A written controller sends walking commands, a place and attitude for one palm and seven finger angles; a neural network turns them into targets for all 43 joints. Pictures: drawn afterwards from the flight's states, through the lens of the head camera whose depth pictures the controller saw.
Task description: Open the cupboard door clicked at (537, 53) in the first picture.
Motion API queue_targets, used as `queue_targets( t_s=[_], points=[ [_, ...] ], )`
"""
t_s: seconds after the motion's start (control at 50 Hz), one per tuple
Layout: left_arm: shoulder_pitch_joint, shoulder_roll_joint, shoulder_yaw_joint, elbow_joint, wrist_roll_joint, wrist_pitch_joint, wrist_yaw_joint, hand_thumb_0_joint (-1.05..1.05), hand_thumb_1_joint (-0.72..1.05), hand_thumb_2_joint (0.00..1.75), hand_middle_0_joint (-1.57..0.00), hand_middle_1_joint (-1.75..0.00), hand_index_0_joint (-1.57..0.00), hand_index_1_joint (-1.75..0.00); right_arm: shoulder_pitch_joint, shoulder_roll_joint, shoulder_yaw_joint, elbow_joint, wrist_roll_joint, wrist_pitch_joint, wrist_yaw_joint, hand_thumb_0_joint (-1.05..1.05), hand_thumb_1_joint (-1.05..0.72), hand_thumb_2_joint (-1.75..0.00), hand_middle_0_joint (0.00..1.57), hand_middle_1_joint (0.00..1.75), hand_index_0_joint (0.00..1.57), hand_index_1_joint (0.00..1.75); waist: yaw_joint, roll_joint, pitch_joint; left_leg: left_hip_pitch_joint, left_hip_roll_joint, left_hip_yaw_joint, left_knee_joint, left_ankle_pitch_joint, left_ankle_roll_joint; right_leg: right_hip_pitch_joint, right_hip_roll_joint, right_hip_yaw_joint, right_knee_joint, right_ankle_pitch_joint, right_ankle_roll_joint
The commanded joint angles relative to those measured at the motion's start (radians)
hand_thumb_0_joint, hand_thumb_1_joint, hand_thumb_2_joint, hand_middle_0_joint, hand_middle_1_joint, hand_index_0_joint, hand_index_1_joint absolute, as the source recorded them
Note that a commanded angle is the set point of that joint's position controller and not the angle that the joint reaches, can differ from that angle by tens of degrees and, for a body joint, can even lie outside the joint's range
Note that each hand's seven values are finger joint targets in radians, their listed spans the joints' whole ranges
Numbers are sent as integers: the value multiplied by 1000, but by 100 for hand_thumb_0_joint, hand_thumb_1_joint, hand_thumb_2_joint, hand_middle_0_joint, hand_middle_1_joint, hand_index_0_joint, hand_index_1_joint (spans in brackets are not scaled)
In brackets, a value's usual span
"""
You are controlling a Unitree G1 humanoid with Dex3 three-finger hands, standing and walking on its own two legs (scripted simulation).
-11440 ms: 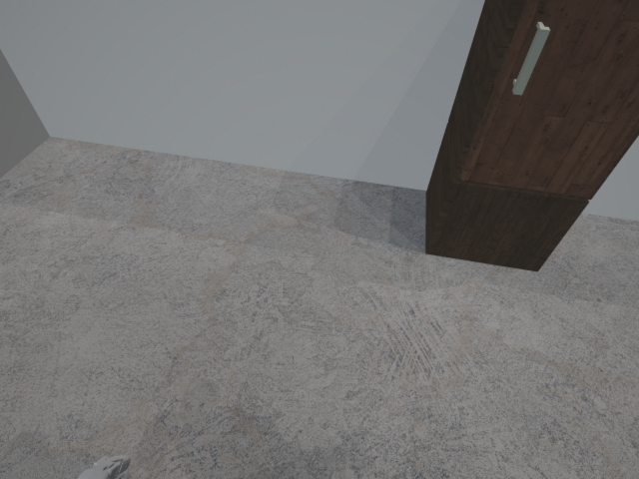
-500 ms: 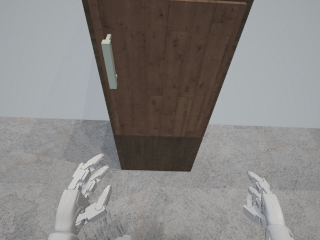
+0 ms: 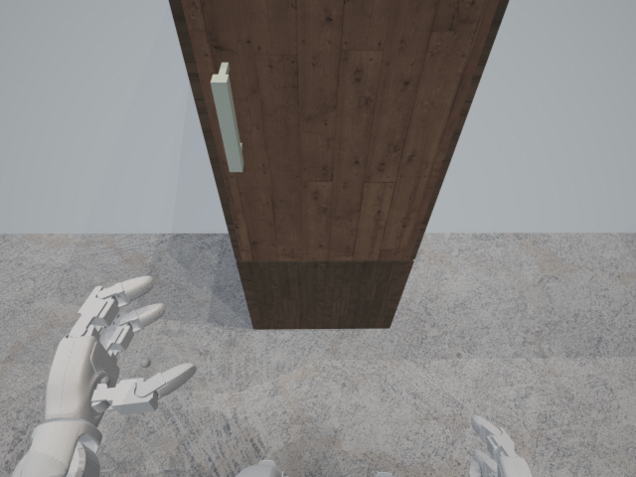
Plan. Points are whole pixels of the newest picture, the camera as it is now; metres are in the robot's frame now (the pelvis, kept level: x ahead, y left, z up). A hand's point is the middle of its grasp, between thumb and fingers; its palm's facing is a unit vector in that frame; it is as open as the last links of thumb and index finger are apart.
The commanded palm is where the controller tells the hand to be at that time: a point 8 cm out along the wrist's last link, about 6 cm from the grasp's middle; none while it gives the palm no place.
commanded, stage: raise the hand with hooked fingers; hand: left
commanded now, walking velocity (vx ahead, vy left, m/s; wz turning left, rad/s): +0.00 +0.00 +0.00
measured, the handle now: (230, 119) +0.60 +0.17 +0.12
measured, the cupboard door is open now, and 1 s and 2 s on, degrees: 0 0 0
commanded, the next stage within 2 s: move the hooked fingers beside the handle in 1.20 s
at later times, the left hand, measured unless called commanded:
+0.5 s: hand (90, 294) +0.28 +0.26 +0.11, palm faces +0.09 -0.99 -0.06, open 13.8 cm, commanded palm +0.25 +0.31 +0.12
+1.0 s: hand (88, 262) +0.31 +0.27 +0.14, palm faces +0.09 -1.00 -0.02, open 14.0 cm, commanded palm +0.28 +0.31 +0.14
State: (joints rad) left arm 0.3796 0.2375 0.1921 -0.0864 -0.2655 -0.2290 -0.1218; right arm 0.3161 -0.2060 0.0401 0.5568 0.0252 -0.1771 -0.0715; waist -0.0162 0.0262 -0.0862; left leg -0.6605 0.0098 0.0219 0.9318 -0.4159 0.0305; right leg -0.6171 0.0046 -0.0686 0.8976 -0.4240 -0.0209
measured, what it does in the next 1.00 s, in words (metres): stands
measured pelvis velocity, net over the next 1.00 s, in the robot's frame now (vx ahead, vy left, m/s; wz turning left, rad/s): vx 0.02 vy -0.01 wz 0.00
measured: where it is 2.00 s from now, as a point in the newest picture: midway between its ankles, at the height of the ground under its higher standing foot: outside the picture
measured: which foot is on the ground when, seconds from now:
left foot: down 0.00-1.00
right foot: down 0.00-1.00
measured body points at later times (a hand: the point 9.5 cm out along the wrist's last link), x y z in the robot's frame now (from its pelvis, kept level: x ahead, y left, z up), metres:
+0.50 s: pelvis +0.02 +0.00 +0.02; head +0.04 +0.00 +0.47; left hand +0.27 +0.31 +0.12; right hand +0.21 -0.22 -0.04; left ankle +0.03 +0.10 -0.69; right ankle +0.02 -0.11 -0.69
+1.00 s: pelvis +0.02 -0.01 +0.03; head +0.04 -0.01 +0.48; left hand +0.30 +0.32 +0.14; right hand +0.17 -0.26 -0.05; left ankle +0.03 +0.10 -0.69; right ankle +0.02 -0.11 -0.69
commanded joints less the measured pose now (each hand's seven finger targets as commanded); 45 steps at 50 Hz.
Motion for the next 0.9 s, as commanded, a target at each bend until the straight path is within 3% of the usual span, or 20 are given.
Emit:
queue_targets(
  t_s=[0.0,0.04,0.06,0.12,0.14,0.16,0.24,0.3,0.34,0.36,0.44,0.5,0.54,0.56,0.6,0.68,0.74,0.78,0.84,0.88],
  points=[
    [-160,129,52,-161,14,-184,-2,0,-17,44,-28,-99,-28,-99,-121,-160,-55,-135,-6,-91,2,0,-90,-90,20,30,20,30,-9,20,-88,110,8,-80,-175,90,-12,-4,20,-9,-133,31,-2],
    [-213,130,24,-107,4,-181,-69,0,-22,42,-28,-102,-28,-102,-118,-180,-57,-131,3,-101,-4,0,-90,-90,20,30,20,30,-21,22,-80,112,3,-82,-182,54,-9,3,21,3,-152,11,-4],
    [-229,147,35,-95,-8,-169,-102,0,-24,41,-28,-103,-28,-103,-116,-187,-60,-130,11,-107,-9,0,-90,-90,20,30,20,30,-17,37,-111,126,-1,-78,-192,40,-10,24,16,10,-168,-1,-3],
    [-240,224,121,-78,-47,-114,-162,0,-31,38,-29,-108,-29,-108,-113,-195,-64,-130,24,-124,-28,0,-90,-90,20,30,20,30,16,38,-200,175,-7,-70,-213,95,-8,121,8,24,-205,49,-1],
    [-246,264,160,-69,-55,-95,-168,0,-34,37,-29,-110,-29,-110,-113,-198,-61,-129,25,-125,-32,0,-90,-90,20,30,20,30,26,31,-191,182,-5,-76,-221,118,-8,142,11,20,-208,71,-5],
    [-269,268,178,-89,-66,-85,-168,0,-36,36,-29,-111,-29,-111,-122,-193,-59,-130,25,-126,-35,0,-90,-90,20,30,20,30,34,45,-211,205,-6,-75,-232,149,-8,164,9,15,-206,107,-4],
    [-351,302,248,-86,-89,-78,-134,0,-45,32,-30,-117,-30,-117,-121,-184,-50,-118,17,-127,-34,0,-90,-90,20,30,20,30,45,60,-174,256,-4,-81,-260,238,-17,191,20,-2,-212,200,-9],
    [-403,267,215,-12,-76,-66,-139,0,-50,30,-30,-120,-30,-120,-123,-181,-46,-105,20,-123,-27,0,-90,-90,20,30,20,30,25,90,-112,272,-4,-71,-276,233,-21,165,20,-4,-234,206,-7],
    [-430,276,204,54,-71,-37,-171,0,-50,30,-30,-120,-30,-120,-116,-192,-44,-104,22,-116,-28,0,-90,-90,20,30,20,30,20,65,-95,276,-5,-69,-282,234,-15,179,23,2,-249,220,-9],
    [-439,280,201,86,-69,-18,-191,0,-50,30,-30,-120,-30,-120,-115,-195,-44,-104,24,-113,-30,0,-90,-90,20,30,20,30,17,35,-101,276,-5,-68,-287,239,-13,192,19,3,-258,235,-6],
    [-515,337,230,109,-80,39,-261,0,-50,30,-30,-120,-30,-120,-116,-203,-41,-113,27,-107,-41,0,-90,-90,20,30,20,30,30,43,-158,323,-9,-67,-294,300,-10,250,21,10,-272,303,-8],
    [-599,398,295,93,-94,37,-274,0,-50,30,-30,-120,-30,-120,-125,-197,-37,-111,27,-104,-47,0,-90,-90,20,30,20,30,35,32,-197,358,-10,-69,-305,326,-9,276,20,12,-286,327,-6],
    [-649,438,331,91,-99,24,-273,0,-50,30,-30,-120,-30,-120,-127,-196,-32,-105,22,-104,-47,0,-90,-90,20,30,20,30,43,62,-193,380,-11,-71,-305,363,-12,285,26,14,-288,356,-12],
    [-679,442,338,97,-101,19,-273,0,-50,30,-30,-120,-30,-120,-129,-192,-30,-103,23,-102,-47,0,-90,-90,20,30,20,30,38,77,-194,387,-11,-69,-312,365,-12,285,23,16,-294,359,-11],
    [-693,431,337,160,-104,17,-280,0,-50,30,-30,-120,-30,-120,-122,-194,-32,-88,24,-101,-49,0,-90,-90,20,30,20,30,29,37,-173,388,-10,-67,-318,359,-11,278,23,14,-305,359,-8],
    [-750,451,325,266,-96,56,-326,0,-50,30,-30,-120,-30,-120,-121,-203,-31,-83,31,-93,-53,0,-90,-90,20,30,20,30,29,74,-156,388,-14,-59,-333,336,-7,286,15,24,-325,354,-9],
    [-681,383,265,321,-102,93,-366,0,-50,30,-30,-120,-30,-120,-114,-206,-36,-101,36,-91,-48,0,-90,-90,20,30,20,30,35,25,-157,381,-16,-54,-329,349,-2,296,14,24,-326,373,-8],
    [-670,407,285,315,-105,99,-373,0,-50,30,-30,-120,-30,-120,-114,-212,-39,-107,36,-88,-42,0,-90,-90,20,30,20,30,40,-5,-160,363,-17,-52,-330,344,0,295,11,27,-328,377,-4],
    [-679,477,359,240,-112,68,-346,0,-50,30,-30,-120,-30,-120,-116,-209,-42,-120,24,-87,-31,0,-90,-90,20,30,20,30,62,11,-194,370,-19,-49,-326,358,-2,323,14,36,-320,382,-8],
    [-701,480,375,204,-108,38,-317,0,-50,30,-30,-120,-30,-120,-118,-202,-42,-122,24,-87,-27,0,-90,-90,20,30,20,30,58,29,-194,377,-17,-50,-336,351,-4,314,16,33,-321,365,-8]
  ],
)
